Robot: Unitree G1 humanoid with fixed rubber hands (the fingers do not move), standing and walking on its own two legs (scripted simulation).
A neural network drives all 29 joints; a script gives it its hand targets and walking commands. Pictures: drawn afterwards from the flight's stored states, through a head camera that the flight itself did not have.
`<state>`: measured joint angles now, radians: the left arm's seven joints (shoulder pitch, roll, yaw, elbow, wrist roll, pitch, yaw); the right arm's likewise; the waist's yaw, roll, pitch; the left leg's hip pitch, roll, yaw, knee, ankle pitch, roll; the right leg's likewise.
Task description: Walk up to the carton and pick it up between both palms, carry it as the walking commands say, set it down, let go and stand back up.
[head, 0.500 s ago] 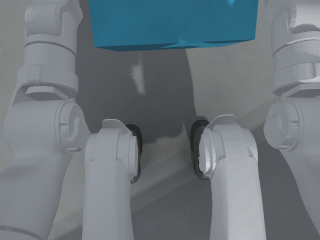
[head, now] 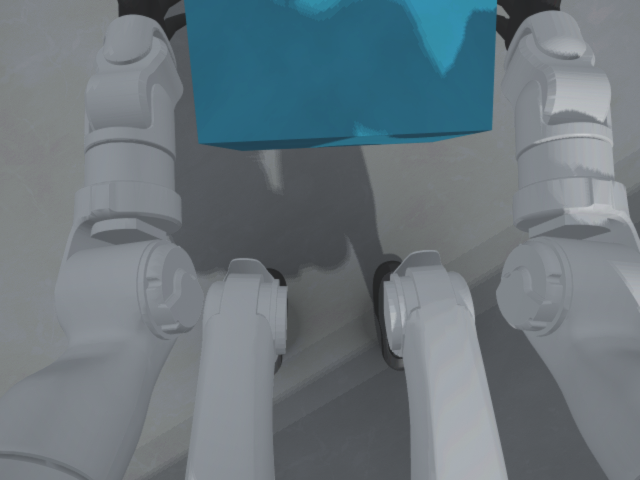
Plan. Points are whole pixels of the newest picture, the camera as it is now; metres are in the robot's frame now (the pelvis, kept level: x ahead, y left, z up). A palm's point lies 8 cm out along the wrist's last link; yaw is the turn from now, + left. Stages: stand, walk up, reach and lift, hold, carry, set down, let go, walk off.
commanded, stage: reach and lift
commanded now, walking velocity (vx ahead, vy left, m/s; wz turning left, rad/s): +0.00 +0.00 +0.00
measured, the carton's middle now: (335, 9) +0.58 -0.02 -0.18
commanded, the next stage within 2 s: none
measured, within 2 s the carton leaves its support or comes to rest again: neither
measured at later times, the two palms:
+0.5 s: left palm (104, 7) +0.53 +0.16 -0.03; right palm (575, 6) +0.52 -0.19 -0.03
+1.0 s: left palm out of the picture +0.51 +0.16 +0.05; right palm out of the picture +0.50 -0.19 +0.04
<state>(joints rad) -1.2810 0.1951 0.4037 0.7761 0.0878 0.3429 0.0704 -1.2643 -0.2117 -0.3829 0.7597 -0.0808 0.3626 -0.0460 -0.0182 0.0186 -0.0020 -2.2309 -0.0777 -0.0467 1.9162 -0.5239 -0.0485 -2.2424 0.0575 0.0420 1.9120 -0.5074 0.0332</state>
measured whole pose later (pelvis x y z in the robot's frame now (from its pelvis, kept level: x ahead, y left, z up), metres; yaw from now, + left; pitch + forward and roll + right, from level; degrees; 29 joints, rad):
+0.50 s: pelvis +0.00 +0.00 +0.05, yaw +0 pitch +49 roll +0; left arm -1.16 0.12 0.43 0.72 0.14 0.39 0.10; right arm -1.14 -0.14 -0.43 0.70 -0.15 0.41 -0.05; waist -0.02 0.02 -0.15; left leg -2.12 -0.09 -0.06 1.74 -0.49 -0.05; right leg -2.13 0.07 0.06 1.74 -0.47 0.04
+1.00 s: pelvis +0.02 +0.00 +0.11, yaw +0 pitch +47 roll +0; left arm -1.02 0.07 0.44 0.71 0.17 0.38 0.09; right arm -1.00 -0.09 -0.43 0.69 -0.18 0.40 -0.04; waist -0.01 0.02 -0.23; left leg -1.91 -0.09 -0.07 1.56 -0.47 -0.04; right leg -1.92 0.07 0.07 1.56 -0.45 0.04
